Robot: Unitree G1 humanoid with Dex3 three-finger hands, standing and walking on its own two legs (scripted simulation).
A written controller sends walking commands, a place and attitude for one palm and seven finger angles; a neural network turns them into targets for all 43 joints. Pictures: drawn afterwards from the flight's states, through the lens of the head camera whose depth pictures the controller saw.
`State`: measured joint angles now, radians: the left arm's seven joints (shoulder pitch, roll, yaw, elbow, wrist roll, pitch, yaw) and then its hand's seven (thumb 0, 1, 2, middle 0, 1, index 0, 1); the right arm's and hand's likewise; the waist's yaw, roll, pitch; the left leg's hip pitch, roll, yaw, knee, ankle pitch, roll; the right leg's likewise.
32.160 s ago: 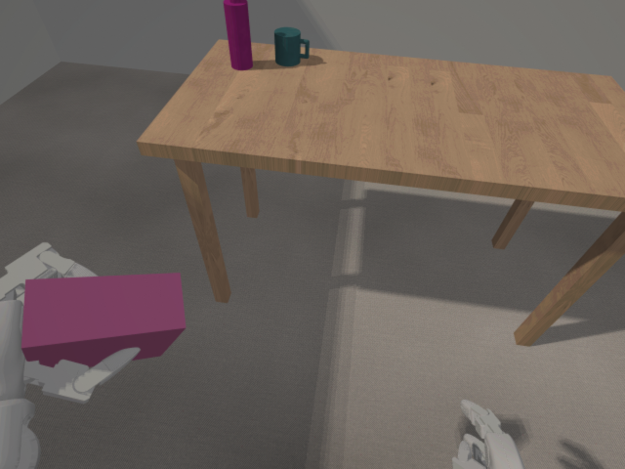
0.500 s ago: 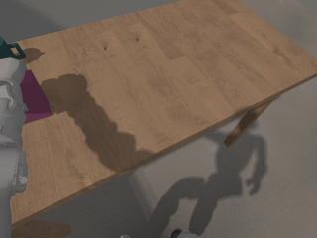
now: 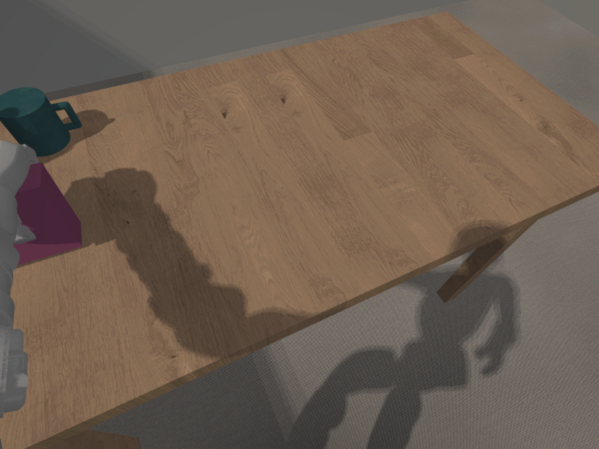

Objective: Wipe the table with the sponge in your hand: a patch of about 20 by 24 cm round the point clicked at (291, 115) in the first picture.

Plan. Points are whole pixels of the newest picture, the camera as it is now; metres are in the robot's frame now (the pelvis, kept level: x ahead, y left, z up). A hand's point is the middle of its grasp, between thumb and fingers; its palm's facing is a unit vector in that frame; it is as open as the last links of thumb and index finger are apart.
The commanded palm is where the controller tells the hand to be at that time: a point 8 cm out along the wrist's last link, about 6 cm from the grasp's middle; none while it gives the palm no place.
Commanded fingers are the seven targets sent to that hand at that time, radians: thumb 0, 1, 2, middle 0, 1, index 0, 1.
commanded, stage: slide back across to the first lane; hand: left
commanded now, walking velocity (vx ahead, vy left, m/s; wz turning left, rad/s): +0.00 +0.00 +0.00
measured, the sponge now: (21, 229) +0.39 +0.40 +0.02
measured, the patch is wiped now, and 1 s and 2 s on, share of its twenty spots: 1.00 1.00 1.00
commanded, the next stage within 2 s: wipe back along the first lane in 0.06 s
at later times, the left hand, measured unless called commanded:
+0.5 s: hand out of the picture +0.37 +0.40 +0.06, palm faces -0.10 +0.00 -0.99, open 9.3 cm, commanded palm +0.35 +0.38 +0.10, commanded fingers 0.00 0.10 1.30 -1.20 -1.60 -1.20 -1.60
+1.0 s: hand out of the picture +0.34 +0.38 +0.06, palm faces -0.07 +0.01 -1.00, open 9.3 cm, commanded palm +0.30 +0.36 +0.09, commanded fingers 0.00 0.10 1.30 -1.20 -1.60 -1.20 -1.60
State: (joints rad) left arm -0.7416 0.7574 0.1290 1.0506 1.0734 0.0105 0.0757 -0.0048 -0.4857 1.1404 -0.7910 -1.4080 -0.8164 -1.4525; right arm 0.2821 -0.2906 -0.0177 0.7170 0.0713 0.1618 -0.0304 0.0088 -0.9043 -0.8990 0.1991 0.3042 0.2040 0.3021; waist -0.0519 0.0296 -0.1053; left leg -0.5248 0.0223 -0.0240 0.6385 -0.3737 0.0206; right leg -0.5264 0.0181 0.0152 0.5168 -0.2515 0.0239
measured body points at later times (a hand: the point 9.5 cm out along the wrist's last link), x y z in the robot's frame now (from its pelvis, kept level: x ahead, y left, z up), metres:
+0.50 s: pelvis +0.00 +0.01 +0.00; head +0.06 +0.02 +0.45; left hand +0.38 +0.39 +0.12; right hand +0.09 -0.26 -0.12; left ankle -0.05 +0.10 -0.73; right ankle -0.01 -0.15 -0.73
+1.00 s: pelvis -0.01 +0.01 +0.00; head +0.03 +0.01 +0.45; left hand +0.33 +0.38 +0.12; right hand +0.13 -0.25 -0.11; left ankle -0.05 +0.10 -0.73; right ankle -0.01 -0.15 -0.73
